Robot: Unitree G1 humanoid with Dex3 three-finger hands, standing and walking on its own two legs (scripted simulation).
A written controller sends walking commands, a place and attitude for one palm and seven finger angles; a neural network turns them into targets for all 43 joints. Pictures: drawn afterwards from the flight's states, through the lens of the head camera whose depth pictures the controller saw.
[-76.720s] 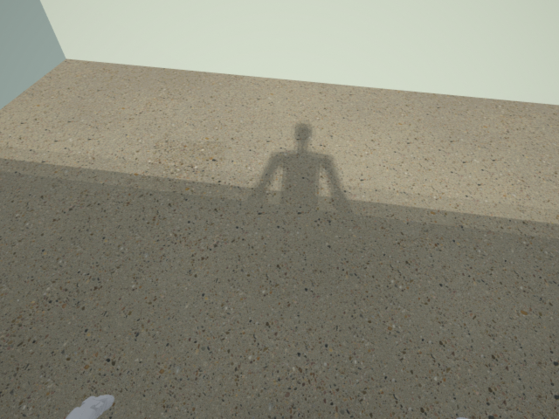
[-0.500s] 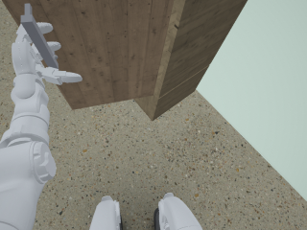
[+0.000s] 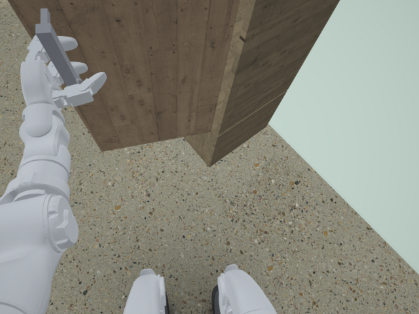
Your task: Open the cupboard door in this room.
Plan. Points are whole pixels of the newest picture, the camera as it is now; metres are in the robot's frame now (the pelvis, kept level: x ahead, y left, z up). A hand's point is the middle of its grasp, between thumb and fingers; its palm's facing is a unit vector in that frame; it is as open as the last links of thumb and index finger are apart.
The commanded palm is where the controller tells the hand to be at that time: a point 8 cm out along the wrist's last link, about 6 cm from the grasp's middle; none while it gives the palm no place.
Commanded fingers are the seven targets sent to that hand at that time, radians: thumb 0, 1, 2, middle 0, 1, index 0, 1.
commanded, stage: close the thumb around the handle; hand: left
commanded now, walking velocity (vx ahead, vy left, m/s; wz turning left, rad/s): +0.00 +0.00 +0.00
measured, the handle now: (63, 57) +0.58 +0.22 +0.07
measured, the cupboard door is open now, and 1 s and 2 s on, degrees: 66 88 96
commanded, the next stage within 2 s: pull the door open along its arc in 0.28 s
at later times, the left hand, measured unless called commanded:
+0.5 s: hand (79, 80) +0.53 +0.19 +0.07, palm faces +0.17 -0.98 -0.01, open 5.7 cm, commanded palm +0.49 +0.22 +0.06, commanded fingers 0.00 0.90 0.90 -0.40 -1.35 -0.40 -1.35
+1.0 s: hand (114, 133) +0.42 +0.13 +0.07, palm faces +0.37 -0.92 +0.11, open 6.1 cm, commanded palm +0.36 +0.17 +0.06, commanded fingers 0.00 0.90 0.90 -0.40 -1.35 -0.40 -1.35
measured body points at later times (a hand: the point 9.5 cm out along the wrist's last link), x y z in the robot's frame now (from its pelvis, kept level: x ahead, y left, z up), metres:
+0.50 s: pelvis +0.00 +0.00 +0.00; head +0.15 +0.02 +0.43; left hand +0.52 +0.24 +0.07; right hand +0.00 -0.26 -0.11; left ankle +0.03 +0.11 -0.65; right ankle +0.01 -0.12 -0.65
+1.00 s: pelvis +0.02 -0.01 +0.02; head +0.10 +0.00 +0.47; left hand +0.39 +0.17 +0.07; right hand +0.14 -0.24 -0.09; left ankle +0.03 +0.11 -0.65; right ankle +0.01 -0.12 -0.65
